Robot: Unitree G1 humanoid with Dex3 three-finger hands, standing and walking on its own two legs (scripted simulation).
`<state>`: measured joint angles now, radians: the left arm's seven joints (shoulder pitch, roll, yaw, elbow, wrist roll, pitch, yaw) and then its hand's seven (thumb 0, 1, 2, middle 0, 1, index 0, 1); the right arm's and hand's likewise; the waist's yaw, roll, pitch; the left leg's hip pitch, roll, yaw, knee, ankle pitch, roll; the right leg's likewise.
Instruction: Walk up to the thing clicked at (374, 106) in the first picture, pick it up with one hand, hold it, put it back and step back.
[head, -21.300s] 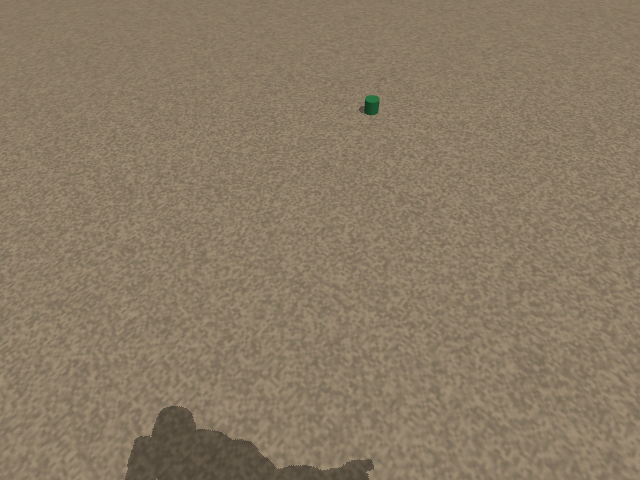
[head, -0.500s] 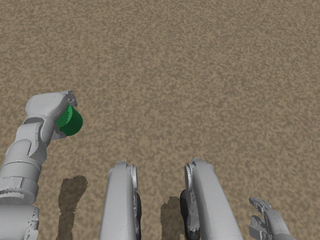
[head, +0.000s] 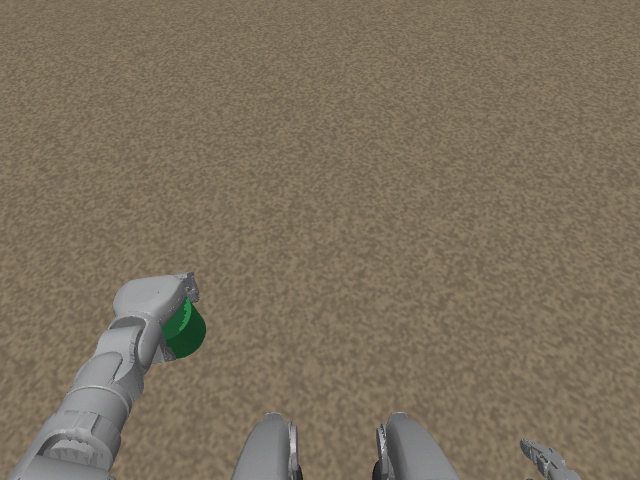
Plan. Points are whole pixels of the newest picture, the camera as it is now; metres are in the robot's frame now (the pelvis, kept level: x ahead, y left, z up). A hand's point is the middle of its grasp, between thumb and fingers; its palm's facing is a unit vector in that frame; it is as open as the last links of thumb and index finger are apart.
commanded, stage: lift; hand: left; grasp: from above
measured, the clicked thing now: (172, 324) +0.35 +0.25 -0.10
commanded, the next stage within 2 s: hold in 0.40 s
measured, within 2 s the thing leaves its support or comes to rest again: neither
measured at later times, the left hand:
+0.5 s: hand (166, 285) +0.36 +0.22 +0.00, palm faces -0.45 -0.08 -0.89, open 10.6 cm
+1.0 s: hand (158, 260) +0.38 +0.22 +0.04, palm faces -0.45 -0.05 -0.89, open 10.6 cm
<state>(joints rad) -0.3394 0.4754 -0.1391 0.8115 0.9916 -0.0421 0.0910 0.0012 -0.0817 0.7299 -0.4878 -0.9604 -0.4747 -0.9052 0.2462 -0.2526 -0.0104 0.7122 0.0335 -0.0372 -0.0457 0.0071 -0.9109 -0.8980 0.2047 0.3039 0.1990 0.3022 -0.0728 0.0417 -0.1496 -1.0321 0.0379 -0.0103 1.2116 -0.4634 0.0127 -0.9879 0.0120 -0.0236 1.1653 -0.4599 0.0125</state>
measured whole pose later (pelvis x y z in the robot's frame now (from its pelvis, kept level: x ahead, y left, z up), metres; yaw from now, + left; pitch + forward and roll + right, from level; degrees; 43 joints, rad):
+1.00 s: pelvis +0.07 +0.00 +0.09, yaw -1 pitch +6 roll +0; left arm -0.30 0.41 -0.22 0.73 0.98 0.02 0.02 0.00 -0.09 0.73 -0.50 -0.95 -0.49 -0.89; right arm 0.24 -0.26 -0.04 0.70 0.06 0.03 -0.04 0.01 -0.90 -0.89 0.20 0.30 0.20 0.30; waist -0.01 0.04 -0.07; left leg -0.41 0.02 0.05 0.63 -0.32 0.01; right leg -0.40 0.00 0.03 0.62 -0.32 0.02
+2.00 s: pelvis +0.05 -0.01 +0.10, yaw -1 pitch +1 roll +1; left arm -0.24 0.40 -0.23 0.62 0.97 0.01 -0.05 0.00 -0.08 0.72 -0.49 -0.96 -0.48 -0.89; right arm 0.18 -0.26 -0.01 0.67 0.07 0.06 -0.06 0.01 -0.91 -0.90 0.20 0.30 0.20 0.30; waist 0.01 0.05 -0.01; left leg -0.26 0.01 0.05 0.46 -0.22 0.00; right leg -0.27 0.00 0.03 0.50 -0.24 0.00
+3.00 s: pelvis +0.03 -0.01 +0.05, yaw +0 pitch +15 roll -1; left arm -0.46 0.40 -0.18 1.03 1.15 -0.08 0.27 0.00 -0.08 0.72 -0.48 -0.96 -0.49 -0.89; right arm 0.21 -0.27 -0.05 0.69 0.01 0.06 -0.01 0.01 -0.90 -0.89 0.20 0.30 0.20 0.30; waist -0.05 -0.01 -0.10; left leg -0.81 0.02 0.01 0.94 -0.38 0.00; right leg -0.79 0.00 0.00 0.93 -0.40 0.01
